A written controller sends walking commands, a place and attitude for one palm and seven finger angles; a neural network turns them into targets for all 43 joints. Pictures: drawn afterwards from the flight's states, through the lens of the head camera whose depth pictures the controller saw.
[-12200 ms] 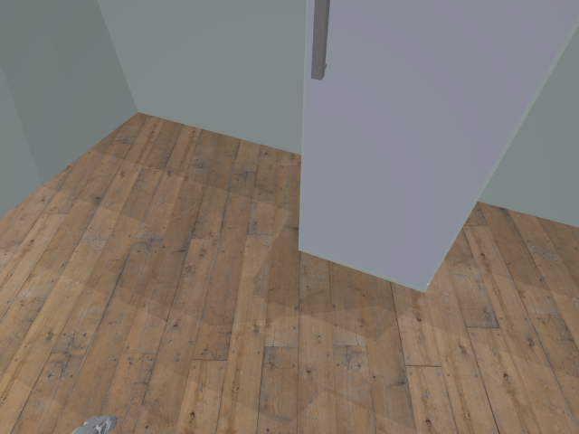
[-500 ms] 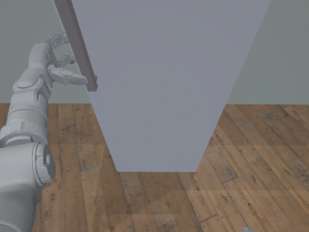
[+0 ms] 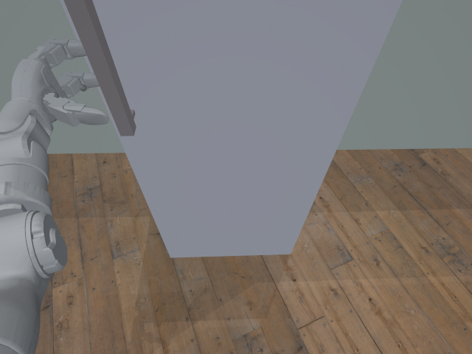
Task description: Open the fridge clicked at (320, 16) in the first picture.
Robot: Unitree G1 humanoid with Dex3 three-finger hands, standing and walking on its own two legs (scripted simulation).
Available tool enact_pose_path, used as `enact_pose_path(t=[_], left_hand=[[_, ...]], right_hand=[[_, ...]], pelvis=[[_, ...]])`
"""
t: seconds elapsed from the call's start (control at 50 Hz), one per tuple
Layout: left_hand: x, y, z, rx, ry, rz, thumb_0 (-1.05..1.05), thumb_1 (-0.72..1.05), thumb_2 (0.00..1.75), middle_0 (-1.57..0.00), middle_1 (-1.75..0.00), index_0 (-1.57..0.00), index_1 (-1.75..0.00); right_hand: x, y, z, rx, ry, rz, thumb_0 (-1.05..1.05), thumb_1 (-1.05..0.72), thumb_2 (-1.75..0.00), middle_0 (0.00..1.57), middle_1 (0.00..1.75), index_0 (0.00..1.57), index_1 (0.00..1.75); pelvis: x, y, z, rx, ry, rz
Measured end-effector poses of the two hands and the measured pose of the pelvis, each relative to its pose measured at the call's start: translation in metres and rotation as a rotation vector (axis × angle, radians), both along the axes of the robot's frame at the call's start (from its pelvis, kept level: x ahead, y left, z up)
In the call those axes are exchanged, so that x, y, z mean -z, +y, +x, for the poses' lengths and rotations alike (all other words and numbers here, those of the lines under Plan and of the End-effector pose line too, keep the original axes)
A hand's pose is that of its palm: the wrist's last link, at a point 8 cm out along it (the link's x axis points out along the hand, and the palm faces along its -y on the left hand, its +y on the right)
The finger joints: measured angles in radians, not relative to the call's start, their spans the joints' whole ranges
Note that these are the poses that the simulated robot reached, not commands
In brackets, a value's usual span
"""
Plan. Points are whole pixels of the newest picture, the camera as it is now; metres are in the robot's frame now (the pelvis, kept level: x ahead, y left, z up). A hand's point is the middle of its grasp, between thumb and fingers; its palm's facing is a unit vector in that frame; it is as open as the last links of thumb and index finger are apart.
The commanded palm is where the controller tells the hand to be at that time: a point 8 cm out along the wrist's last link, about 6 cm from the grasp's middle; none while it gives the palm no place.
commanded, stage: slide the fingers in behind the handle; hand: left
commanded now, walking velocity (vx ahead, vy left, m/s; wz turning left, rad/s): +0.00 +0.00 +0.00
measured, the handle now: (99, 39) +0.53 +0.18 +0.25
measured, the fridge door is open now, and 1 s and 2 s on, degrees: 0 0 0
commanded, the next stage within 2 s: grip the handle and tug to test in 1.54 s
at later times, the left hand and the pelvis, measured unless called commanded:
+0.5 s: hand (100, 89) +0.47 +0.19 +0.20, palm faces -0.02 -1.00 +0.01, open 14.0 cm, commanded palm +0.44 +0.24 +0.21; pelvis +0.01 +0.01 +0.00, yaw +0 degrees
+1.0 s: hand (104, 93) +0.46 +0.18 +0.20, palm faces +0.00 -1.00 +0.00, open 14.2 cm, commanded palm +0.44 +0.22 +0.21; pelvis +0.01 +0.00 +0.00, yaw +1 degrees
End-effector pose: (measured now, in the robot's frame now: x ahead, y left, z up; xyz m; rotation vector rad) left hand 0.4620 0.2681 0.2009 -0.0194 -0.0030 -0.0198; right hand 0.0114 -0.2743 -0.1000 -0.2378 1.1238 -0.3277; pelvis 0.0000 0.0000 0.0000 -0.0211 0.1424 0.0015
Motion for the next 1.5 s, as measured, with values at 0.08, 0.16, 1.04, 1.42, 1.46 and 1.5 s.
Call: enact_pose_path(t=[0.08,0.16,1.04,1.42,1.46,1.5], left_hand=[[0.002,0.002,-0.007,0.003,-0.009,0.012,-0.01,-0.50,0.30,-0.32,-1.21,-0.33,-1.21],[0.003,0.000,-0.012,0.010,-0.003,0.003,-0.01,-0.50,0.30,-0.31,-1.20,-0.31,-1.20],[-0.003,-0.037,-0.019,-0.020,0.005,0.013,-0.01,-0.50,0.30,-0.25,-1.18,-0.26,-1.18],[-0.003,-0.043,-0.017,-0.010,0.002,0.005,-0.01,-0.50,0.30,-0.27,-1.19,-0.27,-1.19],[-0.002,-0.043,-0.016,-0.007,0.003,0.008,-0.01,-0.50,0.30,-0.27,-1.19,-0.27,-1.19],[-0.002,-0.044,-0.016,-0.006,0.000,0.009,-0.01,-0.50,0.30,-0.28,-1.19,-0.28,-1.19]], right_hand=[[0.000,0.006,0.009,-0.003,-0.030,0.012,0.01,-0.91,-0.90,0.20,0.30,0.20,0.30],[0.000,0.012,0.026,-0.031,-0.065,0.023,0.01,-0.91,-0.90,0.20,0.30,0.20,0.30],[0.000,0.011,0.066,-0.089,-0.147,0.041,0.01,-0.91,-0.90,0.20,0.30,0.20,0.30],[0.000,0.021,0.076,-0.100,-0.173,0.057,0.01,-0.91,-0.90,0.20,0.30,0.20,0.30],[-0.001,0.020,0.076,-0.099,-0.171,0.056,0.01,-0.91,-0.90,0.20,0.30,0.20,0.30],[-0.001,0.020,0.075,-0.096,-0.172,0.054,0.01,-0.91,-0.90,0.20,0.30,0.20,0.30]], pelvis=[[-0.001,0.002,0.002,0.002,-0.011,-0.002],[-0.001,0.005,0.003,-0.005,-0.021,-0.003],[-0.003,-0.002,0.005,-0.021,-0.061,0.007],[-0.003,0.001,0.007,-0.017,-0.063,0.007],[-0.003,0.001,0.007,-0.017,-0.062,0.007],[-0.003,0.002,0.007,-0.015,-0.062,0.007]])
